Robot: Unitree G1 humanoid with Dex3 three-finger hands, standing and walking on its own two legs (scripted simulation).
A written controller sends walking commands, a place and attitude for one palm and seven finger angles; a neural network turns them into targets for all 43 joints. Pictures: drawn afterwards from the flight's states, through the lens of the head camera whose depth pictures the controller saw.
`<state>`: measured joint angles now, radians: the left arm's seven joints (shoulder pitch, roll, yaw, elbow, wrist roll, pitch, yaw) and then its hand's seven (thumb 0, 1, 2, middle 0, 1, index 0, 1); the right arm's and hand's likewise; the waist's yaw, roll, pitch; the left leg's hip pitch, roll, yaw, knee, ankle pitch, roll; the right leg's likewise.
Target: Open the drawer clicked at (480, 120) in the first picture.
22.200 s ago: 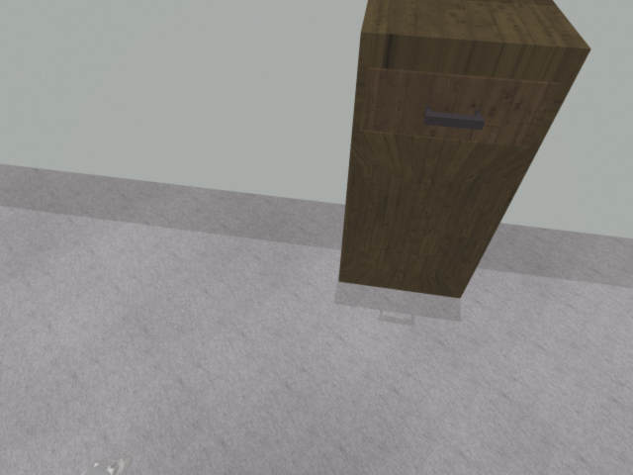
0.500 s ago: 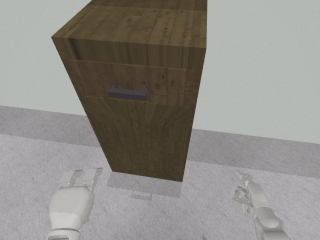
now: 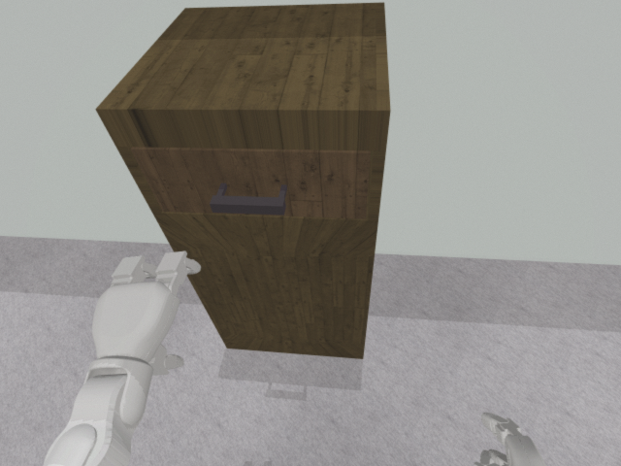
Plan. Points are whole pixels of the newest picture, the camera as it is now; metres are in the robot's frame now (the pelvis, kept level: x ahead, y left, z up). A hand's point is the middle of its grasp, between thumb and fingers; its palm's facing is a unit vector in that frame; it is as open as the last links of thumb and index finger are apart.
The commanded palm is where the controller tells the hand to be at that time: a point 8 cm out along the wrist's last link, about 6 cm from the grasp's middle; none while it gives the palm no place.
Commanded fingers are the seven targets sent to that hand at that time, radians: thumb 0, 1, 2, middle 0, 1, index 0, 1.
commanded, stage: raise the hand with hooked fingers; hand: left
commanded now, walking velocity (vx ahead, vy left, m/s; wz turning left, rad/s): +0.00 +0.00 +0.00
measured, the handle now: (250, 197) +0.54 +0.19 +0.01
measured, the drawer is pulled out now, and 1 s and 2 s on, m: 0.00 0.00 0.00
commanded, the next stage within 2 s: move the hooked fingers above the handle in 0.84 s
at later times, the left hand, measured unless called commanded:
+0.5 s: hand (128, 248) +0.32 +0.26 +0.13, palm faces +0.07 -0.04 -1.00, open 13.8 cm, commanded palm +0.28 +0.26 +0.18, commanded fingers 0.00 -0.50 0.30 -0.30 -1.20 -0.30 -1.20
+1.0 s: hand (133, 260) +0.31 +0.25 +0.12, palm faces +0.08 -0.07 -0.99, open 13.8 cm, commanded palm +0.28 +0.25 +0.18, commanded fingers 0.00 -0.50 0.30 -0.30 -1.20 -0.30 -1.20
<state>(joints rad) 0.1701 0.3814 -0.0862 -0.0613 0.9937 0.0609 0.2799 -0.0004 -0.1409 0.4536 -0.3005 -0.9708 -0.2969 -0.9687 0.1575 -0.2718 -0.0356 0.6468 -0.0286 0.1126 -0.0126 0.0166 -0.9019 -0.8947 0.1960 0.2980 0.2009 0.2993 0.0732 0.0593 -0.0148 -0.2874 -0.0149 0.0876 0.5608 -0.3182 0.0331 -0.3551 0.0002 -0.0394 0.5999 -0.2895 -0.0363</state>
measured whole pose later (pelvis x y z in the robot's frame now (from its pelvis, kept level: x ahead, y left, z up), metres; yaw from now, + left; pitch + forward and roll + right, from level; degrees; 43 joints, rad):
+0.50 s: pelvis +0.01 +0.01 +0.01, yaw +2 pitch +0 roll +0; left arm -0.18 0.51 -0.07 0.03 0.91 0.10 -0.03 0.00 -0.49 0.30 -0.32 -1.20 -0.32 -1.20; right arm 0.07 -0.23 0.03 0.63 0.01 0.16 -0.01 0.01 -0.90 -0.89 0.20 0.30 0.20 0.30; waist 0.09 0.09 0.01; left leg -0.16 -0.03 0.05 0.41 -0.25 0.04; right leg -0.21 -0.01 -0.07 0.43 -0.23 -0.02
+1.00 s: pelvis +0.00 +0.01 +0.01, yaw +1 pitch +1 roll +0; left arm -0.14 0.50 -0.04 0.04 0.89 0.05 0.03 0.00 -0.49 0.30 -0.32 -1.20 -0.32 -1.20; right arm 0.11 -0.26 0.00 0.65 0.02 0.15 0.00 0.01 -0.90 -0.89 0.20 0.30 0.20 0.30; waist 0.08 0.09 0.01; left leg -0.19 -0.03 0.06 0.39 -0.22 0.04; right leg -0.24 -0.01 -0.06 0.43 -0.20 -0.03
